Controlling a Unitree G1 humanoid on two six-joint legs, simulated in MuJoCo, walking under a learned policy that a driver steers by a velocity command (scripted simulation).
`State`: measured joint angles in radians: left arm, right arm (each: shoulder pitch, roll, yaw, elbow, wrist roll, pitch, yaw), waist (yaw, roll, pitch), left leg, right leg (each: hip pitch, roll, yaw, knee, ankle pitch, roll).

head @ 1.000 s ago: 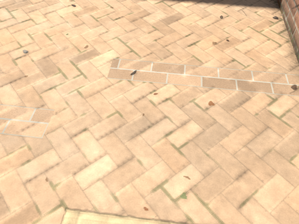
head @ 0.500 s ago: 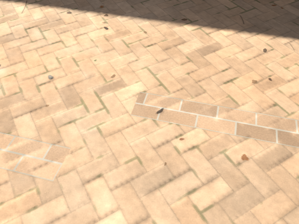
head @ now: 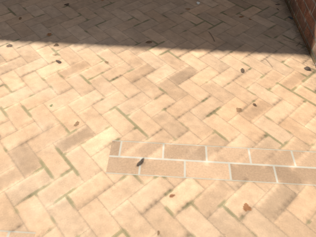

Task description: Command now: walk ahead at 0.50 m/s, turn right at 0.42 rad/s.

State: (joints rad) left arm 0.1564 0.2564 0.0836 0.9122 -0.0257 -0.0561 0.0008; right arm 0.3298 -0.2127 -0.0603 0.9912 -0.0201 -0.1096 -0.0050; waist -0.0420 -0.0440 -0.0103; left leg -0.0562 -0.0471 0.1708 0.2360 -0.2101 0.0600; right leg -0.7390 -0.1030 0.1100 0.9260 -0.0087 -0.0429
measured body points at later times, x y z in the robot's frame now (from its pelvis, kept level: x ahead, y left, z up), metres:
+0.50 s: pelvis +0.28 -0.08 +0.00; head +0.31 -0.10 +0.45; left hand +0.43 +0.16 -0.12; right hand +0.39 -0.39 -0.10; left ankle +0.43 +0.09 -0.67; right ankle +0.26 -0.14 -0.75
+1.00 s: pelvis +0.56 -0.12 +0.00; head +0.58 -0.13 +0.45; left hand +0.85 +0.01 -0.10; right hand +0.45 -0.39 -0.12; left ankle +0.60 -0.02 -0.75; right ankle +0.53 -0.29 -0.66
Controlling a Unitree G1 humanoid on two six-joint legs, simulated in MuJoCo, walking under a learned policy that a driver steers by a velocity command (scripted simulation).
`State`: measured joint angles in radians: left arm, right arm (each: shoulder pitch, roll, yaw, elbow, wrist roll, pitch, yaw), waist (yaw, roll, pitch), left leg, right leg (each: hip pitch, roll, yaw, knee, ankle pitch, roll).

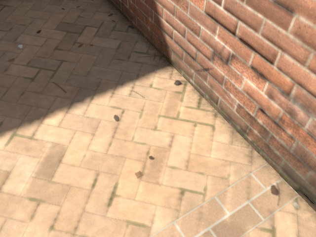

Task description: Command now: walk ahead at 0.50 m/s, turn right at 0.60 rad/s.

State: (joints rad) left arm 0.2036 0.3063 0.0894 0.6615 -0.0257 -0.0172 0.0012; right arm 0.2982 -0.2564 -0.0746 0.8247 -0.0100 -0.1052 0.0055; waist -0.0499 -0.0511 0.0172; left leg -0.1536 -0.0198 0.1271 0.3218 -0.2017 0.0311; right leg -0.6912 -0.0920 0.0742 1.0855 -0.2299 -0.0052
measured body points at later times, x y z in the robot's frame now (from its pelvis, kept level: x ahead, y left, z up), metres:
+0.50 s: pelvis +0.22 -0.08 +0.00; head +0.26 -0.11 +0.45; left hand +0.41 +0.16 -0.09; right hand +0.29 -0.38 -0.13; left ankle +0.29 +0.10 -0.67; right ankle +0.25 -0.16 -0.74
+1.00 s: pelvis +0.30 -0.04 -0.01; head +0.34 -0.03 +0.44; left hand +0.44 +0.24 -0.13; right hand +0.46 -0.30 -0.10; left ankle +0.32 +0.06 -0.74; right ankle +0.29 -0.19 -0.71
